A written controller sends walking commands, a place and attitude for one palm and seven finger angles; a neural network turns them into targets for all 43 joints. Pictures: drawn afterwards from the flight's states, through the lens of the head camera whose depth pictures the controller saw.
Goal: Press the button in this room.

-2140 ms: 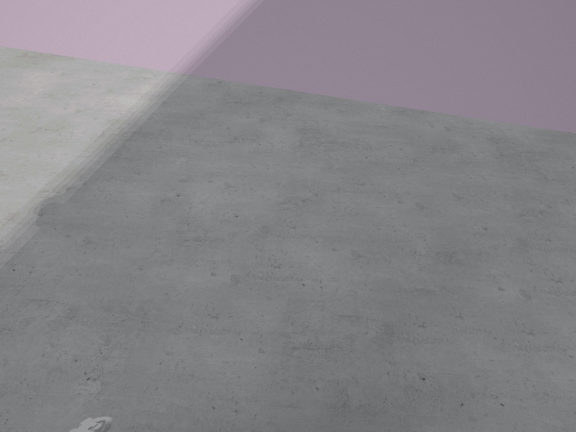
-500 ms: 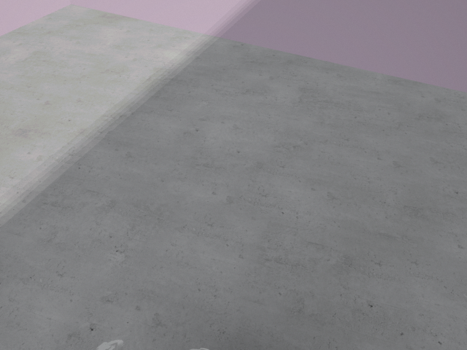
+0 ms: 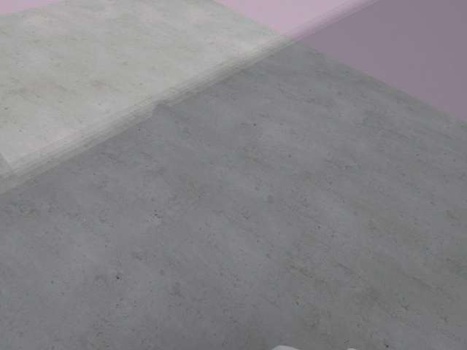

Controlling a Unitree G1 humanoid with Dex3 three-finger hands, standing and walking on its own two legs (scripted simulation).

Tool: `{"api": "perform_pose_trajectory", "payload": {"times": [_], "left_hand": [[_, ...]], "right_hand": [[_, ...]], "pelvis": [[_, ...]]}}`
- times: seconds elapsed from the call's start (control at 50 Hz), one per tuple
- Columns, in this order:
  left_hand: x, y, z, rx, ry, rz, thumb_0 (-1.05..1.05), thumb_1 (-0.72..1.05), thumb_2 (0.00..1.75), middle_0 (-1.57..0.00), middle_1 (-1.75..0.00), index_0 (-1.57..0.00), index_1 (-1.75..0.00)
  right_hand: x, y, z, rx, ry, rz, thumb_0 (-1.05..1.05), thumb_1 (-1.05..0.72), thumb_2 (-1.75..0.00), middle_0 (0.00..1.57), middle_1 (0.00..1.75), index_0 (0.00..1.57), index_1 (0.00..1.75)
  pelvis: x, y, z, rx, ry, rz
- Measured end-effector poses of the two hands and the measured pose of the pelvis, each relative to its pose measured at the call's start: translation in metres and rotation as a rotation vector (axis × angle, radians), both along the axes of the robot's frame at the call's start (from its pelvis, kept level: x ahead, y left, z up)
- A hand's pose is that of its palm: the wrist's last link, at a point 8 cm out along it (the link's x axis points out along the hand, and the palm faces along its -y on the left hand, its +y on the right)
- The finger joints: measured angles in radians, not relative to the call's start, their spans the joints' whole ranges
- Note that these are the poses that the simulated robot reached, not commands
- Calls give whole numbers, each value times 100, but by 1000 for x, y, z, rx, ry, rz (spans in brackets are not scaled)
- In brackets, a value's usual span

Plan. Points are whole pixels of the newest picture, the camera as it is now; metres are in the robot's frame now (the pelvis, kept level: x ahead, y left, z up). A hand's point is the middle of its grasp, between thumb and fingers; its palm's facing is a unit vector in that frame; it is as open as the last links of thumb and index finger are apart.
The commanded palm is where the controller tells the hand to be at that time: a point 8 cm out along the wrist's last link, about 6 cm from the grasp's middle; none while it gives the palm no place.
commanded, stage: turn or walk to find it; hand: left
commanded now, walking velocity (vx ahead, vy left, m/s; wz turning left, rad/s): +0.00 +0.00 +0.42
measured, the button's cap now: out of the picture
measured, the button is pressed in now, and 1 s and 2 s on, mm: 0 0 0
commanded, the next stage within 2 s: none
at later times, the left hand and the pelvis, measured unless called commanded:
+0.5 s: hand out of the picture +0.01 +0.17 -0.15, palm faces +0.23 -0.94 -0.25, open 7.4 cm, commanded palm none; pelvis -0.02 -0.03 +0.01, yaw +13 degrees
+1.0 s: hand out of the picture -0.06 +0.24 -0.16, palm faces +0.43 -0.87 -0.25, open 7.4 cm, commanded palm none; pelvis -0.05 +0.01 +0.01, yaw +24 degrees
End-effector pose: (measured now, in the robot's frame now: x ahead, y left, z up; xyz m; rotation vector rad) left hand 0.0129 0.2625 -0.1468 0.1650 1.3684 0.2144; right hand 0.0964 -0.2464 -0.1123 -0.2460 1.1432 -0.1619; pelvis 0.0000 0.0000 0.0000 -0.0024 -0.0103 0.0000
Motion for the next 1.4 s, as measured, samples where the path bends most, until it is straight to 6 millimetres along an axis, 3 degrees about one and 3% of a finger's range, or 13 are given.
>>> {"api": "perform_pose_trajectory", "payload": {"times": [0.14, 0.28, 0.4, 0.5, 0.58, 0.7, 0.76, 0.86, 0.96, 1.06, 1.16, 1.3, 1.4], "left_hand": [[9, 1, 18, 19, -77, 30, 1, 91, 90, -20, -30, -19, -30], [21, -22, 27, 58, -189, 48, 1, 91, 90, -20, -30, -19, -30], [0, -41, 35, 56, -204, 93, 1, 90, 90, -20, -30, -20, -30], [-23, -46, 30, 33, -168, 139, 1, 90, 90, -20, -30, -20, -30], [-47, -39, 19, 10, -143, 192, 1, 90, 89, -20, -30, -20, -30], [-93, -11, -9, -16, -82, 290, 1, 90, 89, -20, -30, -20, -30], [-109, 1, -7, -13, -35, 316, 1, 90, 90, -20, -30, -20, -30], [-116, 13, 8, 2, -56, 348, 1, 91, 90, -20, -30, -19, -30], [-110, 16, 19, 29, -101, 369, 1, 91, 90, -20, -30, -19, -30], [-95, 5, 27, 55, -155, 376, 1, 91, 90, -20, -30, -19, -30], [-88, -17, 32, 96, -212, 387, 1, 91, 90, -20, -30, -19, -30], [-115, -50, 39, 88, -191, 466, 1, 90, 90, -20, -30, -20, -30], [-145, -64, 32, 63, -153, 536, 1, 90, 90, -20, -30, -20, -30]], "right_hand": [[-4, 15, -4, 47, 16, 35, 0, -91, -90, 20, 30, 20, 30], [-21, -4, -29, 87, 77, 48, 1, -90, -90, 20, 30, 20, 30], [-28, -22, -30, 77, 138, 76, 1, -91, -90, 20, 30, 20, 30], [-28, -24, -23, 52, 163, 109, 1, -91, -90, 20, 30, 20, 30], [-19, -12, -18, 24, 171, 162, 1, -91, -90, 20, 30, 20, 30], [5, 26, -14, -18, 95, 263, 1, -91, -90, 20, 30, 20, 30], [10, 43, -5, -17, 55, 288, 1, -91, -90, 20, 30, 20, 30], [10, 63, 2, -1, 48, 327, 0, -91, -90, 20, 30, 20, 30], [7, 67, -2, 24, 63, 350, 0, -91, -90, 20, 30, 20, 30], [3, 55, -13, 42, 100, 362, 0, -90, -90, 20, 30, 20, 30], [5, 32, -33, 63, 136, 377, 1, -90, -90, 20, 30, 20, 30], [18, 17, -29, 42, 177, 437, 1, -91, -90, 20, 30, 20, 30], [28, 24, -24, 13, 192, 498, 1, -91, -90, 20, 30, 20, 30]], "pelvis": [[-6, 0, 7, -6, 5, 53], [-11, -19, -2, 17, 12, 118], [-18, -28, 3, 18, -5, 180], [-21, -26, 6, 24, -8, 228], [-26, -18, 4, 19, -5, 268], [-38, 5, -9, 4, -1, 320], [-42, 11, -4, -5, 0, 328], [-46, 17, 7, -17, 7, 363], [-48, 15, 10, -16, 12, 402], [-48, 4, 8, -6, 15, 443], [-45, -16, -1, 12, 20, 485], [-45, -28, 7, 25, 3, 567], [-49, -28, 8, 30, 1, 620]]}}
